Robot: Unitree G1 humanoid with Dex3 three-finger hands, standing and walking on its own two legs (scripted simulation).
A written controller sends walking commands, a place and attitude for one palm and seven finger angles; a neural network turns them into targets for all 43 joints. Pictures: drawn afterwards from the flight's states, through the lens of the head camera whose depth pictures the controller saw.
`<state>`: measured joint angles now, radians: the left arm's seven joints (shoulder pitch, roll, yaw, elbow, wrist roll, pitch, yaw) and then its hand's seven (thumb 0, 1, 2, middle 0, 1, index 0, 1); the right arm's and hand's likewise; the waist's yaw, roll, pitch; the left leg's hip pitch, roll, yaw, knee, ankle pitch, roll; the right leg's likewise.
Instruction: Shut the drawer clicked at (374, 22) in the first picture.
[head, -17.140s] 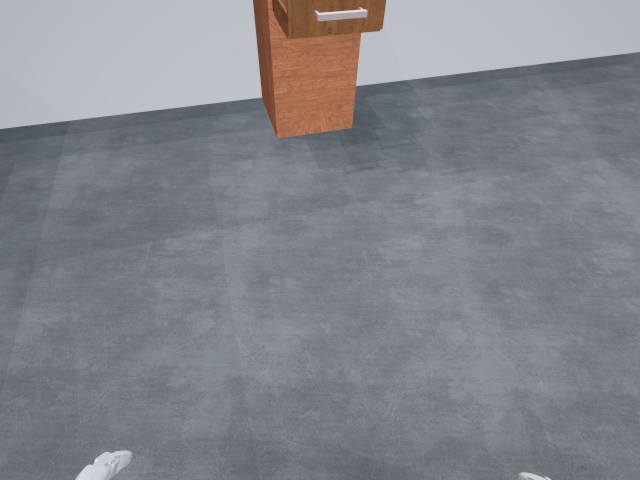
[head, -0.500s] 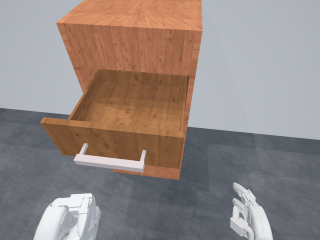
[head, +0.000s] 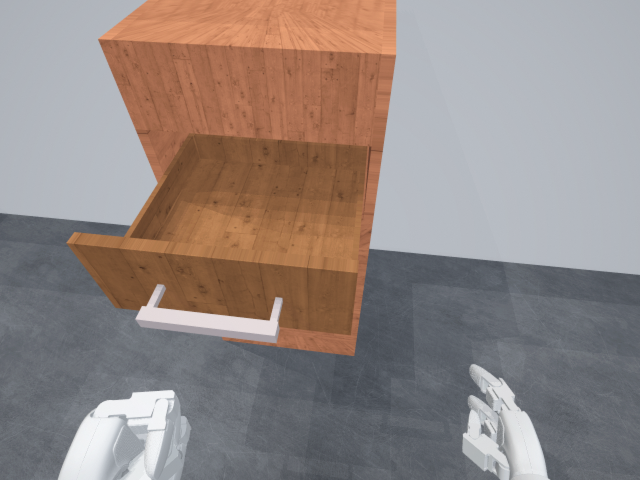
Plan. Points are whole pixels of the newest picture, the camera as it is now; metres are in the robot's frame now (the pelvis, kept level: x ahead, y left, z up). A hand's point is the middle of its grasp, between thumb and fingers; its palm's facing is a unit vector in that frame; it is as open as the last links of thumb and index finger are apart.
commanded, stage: bring the fist close to the handle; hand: left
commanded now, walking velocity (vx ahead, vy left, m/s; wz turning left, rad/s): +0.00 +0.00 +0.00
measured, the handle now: (213, 311) +0.34 +0.18 +0.01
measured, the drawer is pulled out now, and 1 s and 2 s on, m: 0.26 0.26 0.26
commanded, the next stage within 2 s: push the drawer shut in 1.30 s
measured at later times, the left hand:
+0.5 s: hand (208, 422) +0.18 +0.14 +0.04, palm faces -0.05 -1.00 -0.04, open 3.3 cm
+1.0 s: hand (219, 407) +0.21 +0.14 +0.01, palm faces -0.05 -1.00 -0.03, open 3.3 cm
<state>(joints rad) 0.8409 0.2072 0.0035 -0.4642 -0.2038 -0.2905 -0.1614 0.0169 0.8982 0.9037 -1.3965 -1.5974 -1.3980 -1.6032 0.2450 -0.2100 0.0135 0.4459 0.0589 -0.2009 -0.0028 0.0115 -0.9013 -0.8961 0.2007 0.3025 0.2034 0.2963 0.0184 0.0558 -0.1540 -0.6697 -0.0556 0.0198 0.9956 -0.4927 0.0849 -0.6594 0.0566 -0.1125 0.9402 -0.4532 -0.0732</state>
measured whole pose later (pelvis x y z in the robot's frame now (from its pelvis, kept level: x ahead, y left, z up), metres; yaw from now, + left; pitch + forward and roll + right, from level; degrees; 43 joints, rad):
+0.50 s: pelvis +0.00 -0.02 -0.02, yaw +0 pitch +15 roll -2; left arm 0.63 0.20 0.06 -0.20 -0.23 -0.39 -0.21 0.02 0.90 0.90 -1.40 -1.60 -1.40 -1.60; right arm 0.23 -0.23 0.00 0.50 0.05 -0.17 -0.02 0.01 -0.90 -0.90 0.20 0.30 0.20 0.30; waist -0.02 0.04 -0.16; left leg -0.81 -0.04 0.01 1.08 -0.53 0.06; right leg -0.80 0.07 -0.13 1.02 -0.49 -0.10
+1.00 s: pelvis +0.00 +0.00 -0.05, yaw -1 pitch +19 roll -3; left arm 0.50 0.19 0.01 -0.14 -0.19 -0.46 -0.14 0.02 0.90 0.90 -1.40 -1.60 -1.40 -1.60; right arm 0.19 -0.22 0.01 0.48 0.02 -0.12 0.00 0.01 -0.90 -0.90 0.20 0.30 0.20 0.30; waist -0.01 0.04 -0.18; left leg -1.00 -0.04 0.02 1.25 -0.59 0.08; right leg -0.99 0.06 -0.14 1.18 -0.54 -0.09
